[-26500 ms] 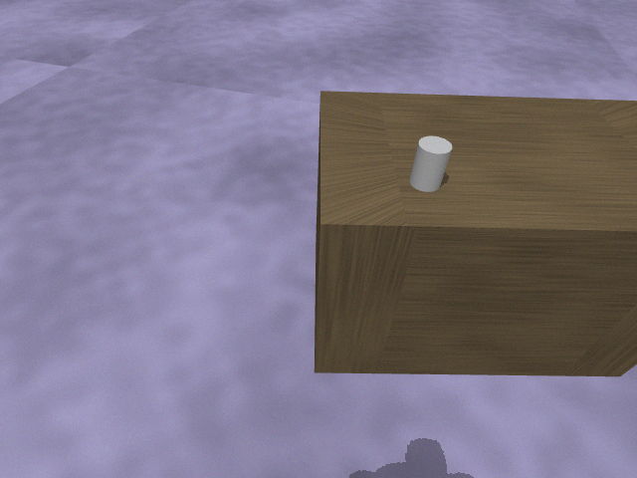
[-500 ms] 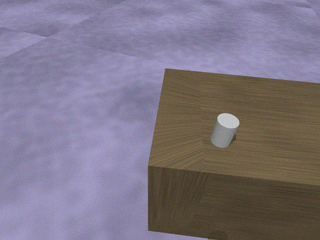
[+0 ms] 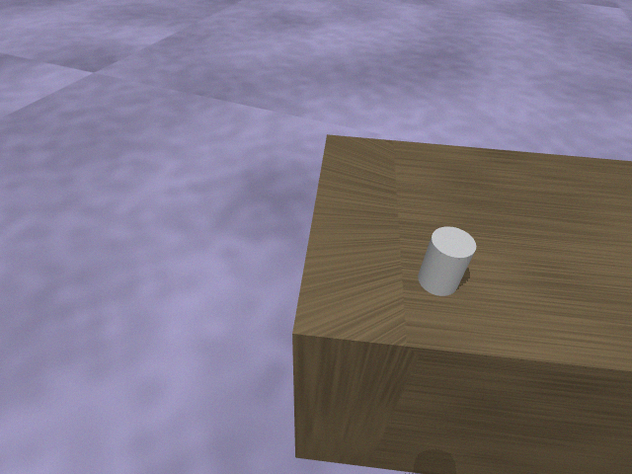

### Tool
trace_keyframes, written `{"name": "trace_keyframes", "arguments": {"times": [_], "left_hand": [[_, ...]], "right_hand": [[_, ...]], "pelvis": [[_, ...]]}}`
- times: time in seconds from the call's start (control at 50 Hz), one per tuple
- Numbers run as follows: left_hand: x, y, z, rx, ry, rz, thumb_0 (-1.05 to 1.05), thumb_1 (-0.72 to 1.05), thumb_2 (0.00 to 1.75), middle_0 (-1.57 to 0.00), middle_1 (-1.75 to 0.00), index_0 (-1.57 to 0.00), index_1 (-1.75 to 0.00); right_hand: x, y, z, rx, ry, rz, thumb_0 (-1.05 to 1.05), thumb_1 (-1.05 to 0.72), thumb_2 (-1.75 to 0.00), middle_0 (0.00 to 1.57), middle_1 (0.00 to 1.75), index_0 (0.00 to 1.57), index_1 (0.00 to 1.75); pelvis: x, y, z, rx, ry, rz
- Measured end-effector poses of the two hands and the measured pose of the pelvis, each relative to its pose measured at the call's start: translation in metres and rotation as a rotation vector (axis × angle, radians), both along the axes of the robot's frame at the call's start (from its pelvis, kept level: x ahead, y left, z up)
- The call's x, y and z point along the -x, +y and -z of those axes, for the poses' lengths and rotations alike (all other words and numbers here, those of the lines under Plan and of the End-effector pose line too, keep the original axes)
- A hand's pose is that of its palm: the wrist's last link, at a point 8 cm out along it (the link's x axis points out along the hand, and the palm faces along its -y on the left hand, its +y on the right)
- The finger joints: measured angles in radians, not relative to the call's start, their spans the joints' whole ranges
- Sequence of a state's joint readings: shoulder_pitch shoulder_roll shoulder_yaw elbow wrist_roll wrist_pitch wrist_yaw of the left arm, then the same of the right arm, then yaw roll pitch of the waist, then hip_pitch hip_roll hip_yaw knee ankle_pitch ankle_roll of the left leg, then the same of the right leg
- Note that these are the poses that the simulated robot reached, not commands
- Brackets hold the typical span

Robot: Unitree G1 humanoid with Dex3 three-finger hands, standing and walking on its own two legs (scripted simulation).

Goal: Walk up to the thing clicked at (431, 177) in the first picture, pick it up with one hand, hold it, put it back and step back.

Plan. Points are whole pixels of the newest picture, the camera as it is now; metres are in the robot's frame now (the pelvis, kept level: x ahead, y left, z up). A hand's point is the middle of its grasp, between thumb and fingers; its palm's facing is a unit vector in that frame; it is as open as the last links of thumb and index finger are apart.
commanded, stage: home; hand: right
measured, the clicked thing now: (445, 261) +0.51 -0.21 -0.03
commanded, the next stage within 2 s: stand in 0.16 s
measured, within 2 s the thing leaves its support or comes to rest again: neither
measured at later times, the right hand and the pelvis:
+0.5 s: hand out of the picture +0.07 -0.26 -0.16, palm faces -0.03 +0.93 -0.35, open 14.4 cm; pelvis +0.00 -0.01 +0.00, yaw +0 degrees
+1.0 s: hand out of the picture +0.07 -0.26 -0.16, palm faces -0.03 +0.94 -0.35, open 7.4 cm; pelvis +0.01 +0.00 +0.00, yaw +0 degrees
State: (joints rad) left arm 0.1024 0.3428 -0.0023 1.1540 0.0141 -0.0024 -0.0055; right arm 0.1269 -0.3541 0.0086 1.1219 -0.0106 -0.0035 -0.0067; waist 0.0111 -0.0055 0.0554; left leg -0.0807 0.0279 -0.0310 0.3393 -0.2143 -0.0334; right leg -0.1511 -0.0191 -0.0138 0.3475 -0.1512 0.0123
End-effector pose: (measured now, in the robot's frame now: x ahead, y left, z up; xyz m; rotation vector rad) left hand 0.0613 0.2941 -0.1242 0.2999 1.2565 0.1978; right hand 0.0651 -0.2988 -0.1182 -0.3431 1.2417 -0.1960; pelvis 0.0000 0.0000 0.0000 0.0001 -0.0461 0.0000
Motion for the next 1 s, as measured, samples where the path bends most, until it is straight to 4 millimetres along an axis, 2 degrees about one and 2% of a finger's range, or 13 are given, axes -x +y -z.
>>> {"name": "trace_keyframes", "arguments": {"times": [0.3, 0.38, 0.48, 0.6, 0.74, 0.84, 1.0], "left_hand": [[-0.004, -0.002, -0.003, -0.007, -0.003, -0.004, 0.01, 0.9, 0.9, -0.21, -0.3, -0.2, -0.3], [-0.004, -0.002, -0.004, -0.007, -0.009, -0.006, 0.01, 0.91, 0.9, -0.21, -0.3, -0.2, -0.3], [-0.002, -0.003, -0.004, -0.008, -0.008, -0.004, 0.01, 0.91, 0.9, -0.21, -0.3, -0.2, -0.3], [0.001, -0.003, -0.003, -0.007, -0.002, -0.006, 0.01, 0.91, 0.9, -0.21, -0.3, -0.2, -0.3], [0.002, -0.003, -0.002, -0.007, 0.011, -0.004, 0.01, 0.91, 0.9, -0.21, -0.3, -0.2, -0.3], [0.001, -0.003, -0.001, -0.005, 0.016, -0.003, 0.01, 0.91, 0.9, -0.21, -0.3, -0.2, -0.3], [-0.008, -0.003, -0.002, -0.006, 0.01, 0.005, 0.01, 0.91, 0.9, -0.21, -0.3, -0.2, -0.3]], "right_hand": [[0.001, -0.004, 0.002, -0.003, 0.008, 0.008, 0.0, 0.5, -0.07, 0.07, 0.06, 0.06, 0.06], [0.001, -0.005, 0.001, -0.004, 0.005, 0.006, 0.0, 0.43, -0.14, 0.11, 0.12, 0.1, 0.12], [0.002, -0.006, 0.001, -0.006, 0.005, 0.008, 0.0, 0.2, -0.37, 0.16, 0.21, 0.16, 0.22], [0.005, -0.006, 0.002, -0.007, 0.01, 0.01, 0.0, -0.2, -0.68, 0.19, 0.27, 0.19, 0.27], [0.008, -0.006, 0.002, -0.009, 0.025, 0.015, 0.0, -0.65, -0.84, 0.2, 0.29, 0.2, 0.3], [0.009, -0.006, 0.002, -0.008, 0.033, 0.018, 0.0, -0.81, -0.88, 0.21, 0.3, 0.2, 0.3], [0.003, -0.005, 0.003, -0.01, 0.031, 0.018, 0.0, -0.89, -0.89, 0.21, 0.3, 0.2, 0.3]], "pelvis": [[-0.003, -0.003, -0.001, -0.001, -0.003, -0.001], [-0.002, -0.004, -0.001, -0.001, -0.003, -0.001], [-0.001, -0.005, -0.001, 0.0, -0.002, -0.001], [-0.001, -0.006, -0.001, -0.001, -0.001, 0.002], [-0.002, -0.006, 0.0, 0.001, 0.005, 0.003], [-0.004, -0.006, 0.0, 0.0, 0.009, 0.004], [-0.008, -0.004, -0.001, -0.001, 0.014, 0.005]]}}
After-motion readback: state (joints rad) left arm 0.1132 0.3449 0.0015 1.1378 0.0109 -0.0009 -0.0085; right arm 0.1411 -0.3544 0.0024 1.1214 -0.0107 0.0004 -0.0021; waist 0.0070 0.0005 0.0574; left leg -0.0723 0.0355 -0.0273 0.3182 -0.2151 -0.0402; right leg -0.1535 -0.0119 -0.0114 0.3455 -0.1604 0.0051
